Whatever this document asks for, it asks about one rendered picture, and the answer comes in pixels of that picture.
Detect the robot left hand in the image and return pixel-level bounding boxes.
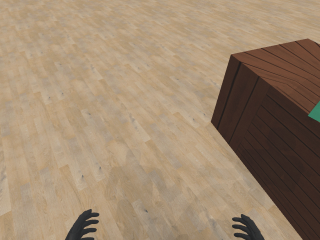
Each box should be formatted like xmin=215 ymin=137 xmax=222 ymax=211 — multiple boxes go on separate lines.
xmin=65 ymin=209 xmax=100 ymax=240

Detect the robot right hand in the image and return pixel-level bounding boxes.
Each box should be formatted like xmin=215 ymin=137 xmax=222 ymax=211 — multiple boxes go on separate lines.
xmin=232 ymin=214 xmax=265 ymax=240

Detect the carton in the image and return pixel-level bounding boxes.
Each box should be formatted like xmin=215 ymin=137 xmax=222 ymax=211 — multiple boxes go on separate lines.
xmin=308 ymin=101 xmax=320 ymax=122

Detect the pedestal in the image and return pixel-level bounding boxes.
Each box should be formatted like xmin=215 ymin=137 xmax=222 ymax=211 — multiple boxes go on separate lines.
xmin=211 ymin=38 xmax=320 ymax=240

